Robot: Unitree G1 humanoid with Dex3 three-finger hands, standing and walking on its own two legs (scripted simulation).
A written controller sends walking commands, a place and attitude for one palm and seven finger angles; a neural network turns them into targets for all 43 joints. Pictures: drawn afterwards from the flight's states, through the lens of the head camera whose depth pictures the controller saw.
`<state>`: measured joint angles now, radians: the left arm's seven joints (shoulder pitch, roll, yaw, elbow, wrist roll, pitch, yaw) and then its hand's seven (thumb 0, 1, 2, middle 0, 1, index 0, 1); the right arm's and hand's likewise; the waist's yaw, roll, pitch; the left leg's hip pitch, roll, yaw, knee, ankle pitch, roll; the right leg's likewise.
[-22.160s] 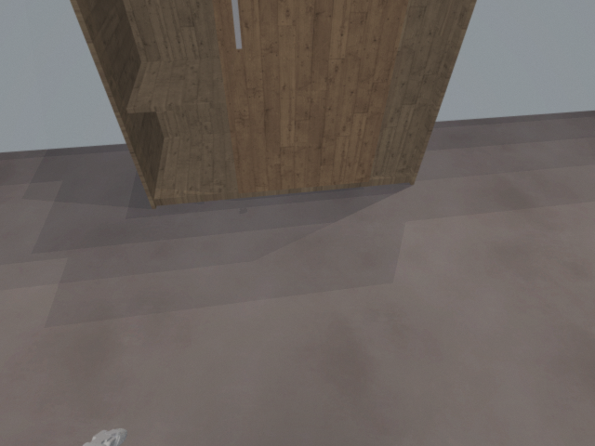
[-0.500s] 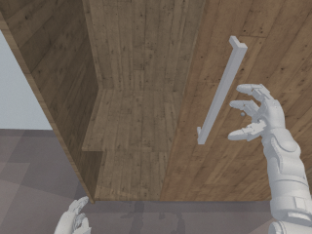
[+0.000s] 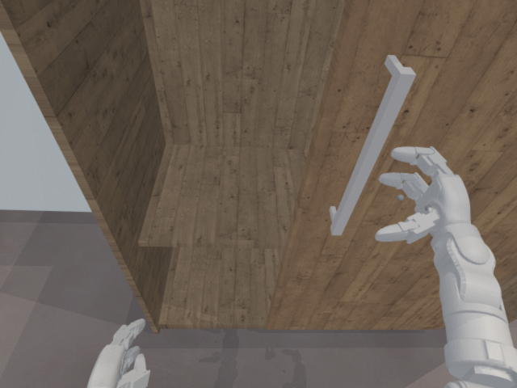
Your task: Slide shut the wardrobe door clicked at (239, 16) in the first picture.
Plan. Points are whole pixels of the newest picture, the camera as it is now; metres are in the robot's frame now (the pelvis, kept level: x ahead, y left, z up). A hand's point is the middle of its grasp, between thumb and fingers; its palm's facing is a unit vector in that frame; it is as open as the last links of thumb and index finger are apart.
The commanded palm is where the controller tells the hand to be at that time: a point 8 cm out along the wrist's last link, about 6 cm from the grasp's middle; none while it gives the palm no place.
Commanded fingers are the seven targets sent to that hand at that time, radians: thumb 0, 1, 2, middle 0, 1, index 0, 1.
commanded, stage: move the hooked fingers beside the handle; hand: right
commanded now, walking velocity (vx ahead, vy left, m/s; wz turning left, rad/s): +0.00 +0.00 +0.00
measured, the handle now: (359, 162) +0.44 -0.12 +0.15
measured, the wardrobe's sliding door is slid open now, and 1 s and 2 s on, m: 0.40 0.40 0.40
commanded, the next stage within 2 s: feel for the door with the fingertips in 0.32 s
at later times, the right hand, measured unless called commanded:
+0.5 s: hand (418, 191) +0.38 -0.20 +0.15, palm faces -0.01 +1.00 -0.05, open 14.0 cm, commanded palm +0.35 -0.23 +0.14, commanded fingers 0.00 0.50 -0.30 0.30 1.20 0.30 1.20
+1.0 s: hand (389, 188) +0.38 -0.16 +0.15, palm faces -0.05 +1.00 -0.04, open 14.0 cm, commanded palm +0.36 -0.20 +0.14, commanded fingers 0.00 0.50 -0.30 0.30 1.20 0.30 1.20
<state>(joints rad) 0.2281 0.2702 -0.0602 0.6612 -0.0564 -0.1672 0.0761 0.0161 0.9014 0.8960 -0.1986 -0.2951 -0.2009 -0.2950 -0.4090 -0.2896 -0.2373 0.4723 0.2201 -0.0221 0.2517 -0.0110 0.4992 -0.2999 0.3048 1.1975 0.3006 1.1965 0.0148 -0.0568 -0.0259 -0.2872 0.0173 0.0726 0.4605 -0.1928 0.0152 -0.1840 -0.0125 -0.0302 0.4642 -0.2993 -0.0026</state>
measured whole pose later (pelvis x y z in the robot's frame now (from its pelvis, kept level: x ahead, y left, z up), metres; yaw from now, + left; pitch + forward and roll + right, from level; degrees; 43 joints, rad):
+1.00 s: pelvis +0.01 -0.01 +0.00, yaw +0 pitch +1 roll +0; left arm 0.23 0.25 -0.06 0.67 -0.05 -0.16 0.06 0.02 0.90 0.90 -0.20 -0.30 -0.20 -0.30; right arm -0.41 -0.24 -0.16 0.40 0.20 0.01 0.17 -0.01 0.50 -0.30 0.30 1.20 0.30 1.20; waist 0.00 -0.06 -0.03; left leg -0.26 0.02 0.07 0.44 -0.19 0.00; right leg -0.15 0.00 -0.03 0.44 -0.30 -0.01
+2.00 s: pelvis +0.00 +0.00 +0.00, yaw +0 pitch +0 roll +0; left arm 0.24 0.26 -0.05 0.69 -0.06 -0.16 0.06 0.02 0.90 0.90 -0.20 -0.30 -0.20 -0.29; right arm -0.45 -0.22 -0.14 0.48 0.20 -0.05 0.15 -0.01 0.50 -0.30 0.31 1.20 0.30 1.20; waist 0.01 -0.06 -0.01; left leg -0.27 0.02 0.07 0.44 -0.18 0.01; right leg -0.17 -0.01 -0.03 0.45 -0.29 -0.01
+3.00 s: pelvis +0.02 -0.01 +0.00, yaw +0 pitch +0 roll +0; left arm 0.20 0.23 -0.04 0.66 -0.03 -0.15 0.02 0.02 0.90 0.90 -0.20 -0.29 -0.20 -0.29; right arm -0.26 -0.12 -0.03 0.16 0.15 0.09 0.01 -0.01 0.50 -0.30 0.15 1.12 0.10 1.08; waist 0.00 -0.08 -0.03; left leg -0.21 0.02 0.07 0.45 -0.22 0.01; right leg -0.10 -0.01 -0.03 0.43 -0.32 -0.01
